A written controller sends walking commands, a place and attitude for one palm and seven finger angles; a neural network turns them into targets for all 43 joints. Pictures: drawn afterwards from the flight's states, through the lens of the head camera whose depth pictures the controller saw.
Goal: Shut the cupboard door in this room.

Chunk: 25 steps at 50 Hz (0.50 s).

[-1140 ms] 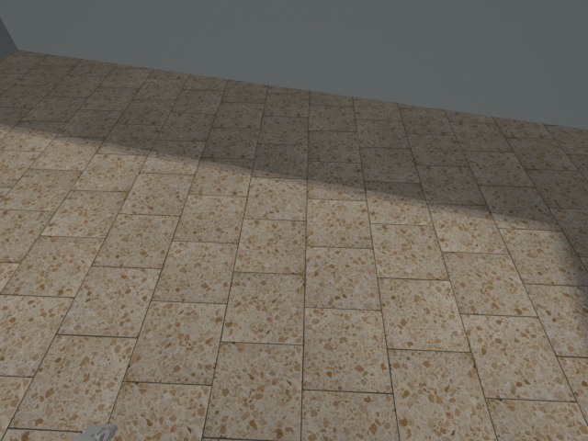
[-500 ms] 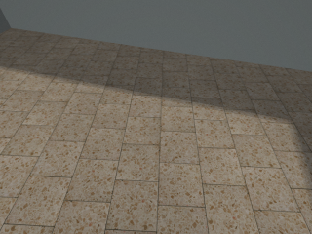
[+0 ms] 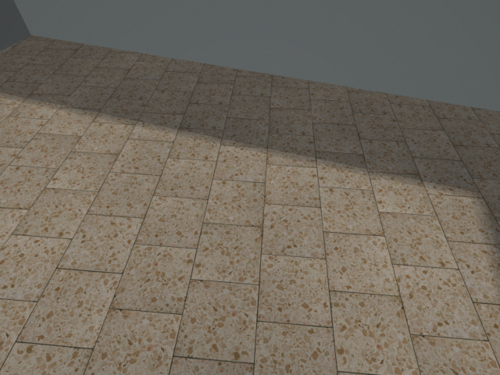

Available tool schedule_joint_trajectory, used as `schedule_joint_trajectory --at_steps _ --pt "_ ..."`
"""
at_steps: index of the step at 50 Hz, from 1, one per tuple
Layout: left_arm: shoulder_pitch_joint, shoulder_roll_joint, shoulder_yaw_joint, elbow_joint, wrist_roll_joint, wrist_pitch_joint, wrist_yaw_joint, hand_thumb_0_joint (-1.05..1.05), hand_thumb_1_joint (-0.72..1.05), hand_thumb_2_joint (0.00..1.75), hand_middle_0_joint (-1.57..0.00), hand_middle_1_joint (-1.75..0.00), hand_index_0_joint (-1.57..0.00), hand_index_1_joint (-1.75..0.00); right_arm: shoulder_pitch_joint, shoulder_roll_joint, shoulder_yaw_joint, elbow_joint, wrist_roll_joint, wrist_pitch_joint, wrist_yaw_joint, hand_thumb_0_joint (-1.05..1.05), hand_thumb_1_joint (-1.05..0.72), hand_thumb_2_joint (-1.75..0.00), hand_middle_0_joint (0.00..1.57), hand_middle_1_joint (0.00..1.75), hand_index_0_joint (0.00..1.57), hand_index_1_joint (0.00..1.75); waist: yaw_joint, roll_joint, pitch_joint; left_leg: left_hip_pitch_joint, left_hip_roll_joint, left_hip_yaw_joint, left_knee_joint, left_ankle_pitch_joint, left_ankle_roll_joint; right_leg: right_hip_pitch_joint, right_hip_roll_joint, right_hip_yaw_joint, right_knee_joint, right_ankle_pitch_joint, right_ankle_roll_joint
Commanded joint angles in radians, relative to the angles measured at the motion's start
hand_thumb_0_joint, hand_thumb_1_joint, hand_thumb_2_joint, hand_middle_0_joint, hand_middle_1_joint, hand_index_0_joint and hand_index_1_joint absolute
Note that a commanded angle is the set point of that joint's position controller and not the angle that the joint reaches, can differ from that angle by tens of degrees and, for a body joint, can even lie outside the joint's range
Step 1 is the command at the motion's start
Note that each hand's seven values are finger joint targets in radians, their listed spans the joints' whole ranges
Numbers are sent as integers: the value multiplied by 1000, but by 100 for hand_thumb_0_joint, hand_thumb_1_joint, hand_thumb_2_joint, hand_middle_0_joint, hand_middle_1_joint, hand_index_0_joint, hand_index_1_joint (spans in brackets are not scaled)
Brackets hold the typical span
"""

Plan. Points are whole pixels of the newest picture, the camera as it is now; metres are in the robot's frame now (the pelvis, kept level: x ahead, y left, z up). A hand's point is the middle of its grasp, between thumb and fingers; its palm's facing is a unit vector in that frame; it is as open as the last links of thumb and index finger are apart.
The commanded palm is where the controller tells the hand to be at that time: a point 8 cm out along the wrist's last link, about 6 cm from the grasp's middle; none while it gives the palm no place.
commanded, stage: turn or walk to find it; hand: left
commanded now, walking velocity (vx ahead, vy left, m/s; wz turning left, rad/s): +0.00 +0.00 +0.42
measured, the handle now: out of the picture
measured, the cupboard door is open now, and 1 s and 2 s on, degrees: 79 79 79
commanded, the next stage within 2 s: none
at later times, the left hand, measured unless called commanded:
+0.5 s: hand out of the picture +0.01 +0.19 -0.16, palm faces +0.21 -0.93 -0.31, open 7.3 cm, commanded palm none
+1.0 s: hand out of the picture -0.12 +0.21 -0.18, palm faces +0.45 -0.85 -0.26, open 7.3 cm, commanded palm none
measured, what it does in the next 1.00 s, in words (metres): steps on the spot, turning left: right foot, then left foot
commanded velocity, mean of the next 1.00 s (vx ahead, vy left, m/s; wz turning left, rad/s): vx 0.00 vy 0.00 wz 0.42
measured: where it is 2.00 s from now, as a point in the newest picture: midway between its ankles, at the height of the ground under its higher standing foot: outside the picture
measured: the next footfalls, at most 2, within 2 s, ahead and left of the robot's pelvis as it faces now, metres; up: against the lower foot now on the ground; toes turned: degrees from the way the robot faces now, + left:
right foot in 0.44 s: +0.01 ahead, -0.13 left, +0.00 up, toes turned +10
left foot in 0.82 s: -0.06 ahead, +0.12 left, +0.00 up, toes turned +26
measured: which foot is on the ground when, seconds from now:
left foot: down 0.00-0.44, up 0.46-0.80, down 0.82-1.00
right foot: down 0.00-0.14, up 0.16-0.42, down 0.44-0.82, up 0.84-1.00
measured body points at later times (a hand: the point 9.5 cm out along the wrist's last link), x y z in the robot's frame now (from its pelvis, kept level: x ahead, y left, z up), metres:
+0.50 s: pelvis -0.03 -0.03 -0.01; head +0.00 -0.04 +0.44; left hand +0.00 +0.24 -0.13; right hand +0.06 -0.27 -0.17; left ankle +0.00 +0.12 -0.71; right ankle -0.03 -0.14 -0.74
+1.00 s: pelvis -0.05 -0.01 +0.00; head -0.04 +0.02 +0.44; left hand -0.14 +0.25 -0.16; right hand +0.15 -0.18 -0.13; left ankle -0.09 +0.10 -0.74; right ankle -0.02 -0.14 -0.68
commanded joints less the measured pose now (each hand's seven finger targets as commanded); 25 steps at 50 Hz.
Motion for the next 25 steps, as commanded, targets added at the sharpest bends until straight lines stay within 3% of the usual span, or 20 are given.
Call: schedule_joint_trajectory --at_steps 1,3,4,5,6,7,8,9,10,11,13,14,17,19,20,21,22,23,25 --pt "38 164 48 -84 4 -7 14 0 90 90 -20 -30 -20 -30 27 -91 -33 -92 5 -3 -2 0 -90 -90 20 30 20 30 14 -115 -56 -74 52 -26 107 89 14 -6 -235 155 -100 71 -73" --pt "25 162 51 -112 7 -5 17 0 90 90 -20 -30 -20 -30 56 -85 -42 -106 6 1 -2 0 -90 -90 20 30 20 30 -1 -118 -55 -50 51 -20 145 65 15 -59 -253 140 -71 82 -87" --pt "11 155 53 -128 8 -2 18 0 90 90 -20 -30 -20 -30 72 -80 -46 -108 5 2 0 0 -90 -90 20 30 20 30 -12 -89 -44 -43 64 -41 119 65 21 -92 -239 109 -38 43 -77" --pt "2 137 53 -141 8 1 17 0 90 90 -20 -30 -20 -30 84 -86 -48 -114 2 1 2 0 -90 -90 20 30 20 30 -16 -17 -32 -50 87 -105 61 84 39 -123 -189 62 26 -17 -50" --pt "-3 107 52 -151 5 6 15 0 90 90 -20 -30 -20 -30 91 -109 -54 -123 -4 -3 3 0 -90 -90 20 30 20 30 -23 103 -8 -85 148 -244 -50 91 77 -145 -93 -11 150 -100 -2" --pt "-8 75 50 -164 1 6 16 0 90 90 -20 -30 -20 -30 106 -147 -63 -133 -8 -8 -2 0 -90 -90 20 30 20 30 -26 228 0 -95 246 -449 -183 119 146 -171 3 -51 319 -205 30" --pt "1 75 51 -173 4 3 19 0 90 90 -20 -30 -20 -30 112 -153 -71 -141 -2 -13 -8 0 -90 -90 20 30 20 30 -18 250 -8 -64 282 -515 -221 184 205 -216 -3 11 458 -308 27" --pt "13 72 57 -170 4 1 19 0 90 90 -20 -30 -20 -30 111 -145 -72 -146 -1 -14 -16 0 -90 -90 20 30 20 30 -10 201 -42 -17 277 -506 -192 251 227 -243 -11 56 527 -308 24" --pt "29 60 59 -165 1 -3 17 0 90 90 -20 -30 -20 -30 97 -136 -74 -151 -2 -14 -21 0 -90 -90 20 30 20 30 0 171 -67 22 259 -459 -155 301 228 -258 -17 70 541 -290 27" --pt "38 42 58 -160 -1 -5 15 0 90 90 -20 -30 -20 -30 91 -128 -76 -156 -3 -13 -23 0 -90 -90 20 30 20 30 2 151 -90 53 232 -410 -131 328 219 -257 -15 60 526 -274 32" --pt "39 20 56 -165 -5 -8 12 0 90 90 -20 -30 -20 -30 100 -116 -80 -161 -3 -11 -26 0 -90 -90 20 30 20 30 -6 142 -102 68 209 -387 -110 364 212 -231 -3 47 451 -270 38" --pt "36 6 55 -169 -7 -7 13 0 90 90 -20 -30 -20 -30 112 -111 -83 -159 -5 -8 -27 0 -90 -90 20 30 20 30 -13 146 -103 63 205 -404 -111 364 213 -207 4 45 407 -272 39" --pt "83 -7 59 -167 -11 -6 14 0 90 90 -20 -30 -20 -30 109 -107 -92 -165 -6 2 -22 0 -90 -90 20 30 20 30 -3 158 -112 36 171 -403 -104 321 186 -108 31 29 235 -222 36" --pt "152 1 64 -154 -12 -12 16 0 90 90 -20 -30 -20 -30 88 -99 -97 -179 0 7 -18 0 -90 -90 20 30 20 30 27 142 -128 -41 128 -377 -59 243 140 41 35 20 19 -91 37" --pt "197 33 72 -144 -7 -17 20 0 90 90 -20 -30 -20 -30 76 -72 -95 -190 7 9 -13 0 -90 -90 20 30 20 30 45 82 -129 -160 79 -330 -1 109 91 177 -18 51 -112 -19 24" --pt "201 114 92 -150 10 -25 27 0 90 90 -20 -30 -20 -30 86 -9 -88 -209 13 11 -6 0 -90 -90 20 30 20 30 44 -164 -87 -367 -36 -163 205 -126 13 263 -253 288 -220 -115 -54" --pt "162 161 93 -175 13 -24 27 0 90 90 -20 -30 -20 -30 47 -6 -92 -233 2 9 -7 0 -90 -90 20 30 20 30 58 -271 -19 -422 -79 -41 425 -302 -23 124 -439 434 -253 0 -146" --pt "142 127 96 -182 9 -29 34 0 90 90 -20 -30 -20 -30 30 -35 -101 -227 -4 20 -4 0 -90 -90 20 30 20 30 45 -203 -19 -368 -26 -77 560 -293 -12 16 -435 399 -244 32 -169" --pt "60 86 80 -185 12 -36 28 0 90 90 -20 -30 -20 -30 48 -12 -99 -185 0 28 9 0 -90 -90 20 30 20 30 -6 -159 52 -352 7 -39 702 -194 -22 -44 -319 241 -194 146 -157"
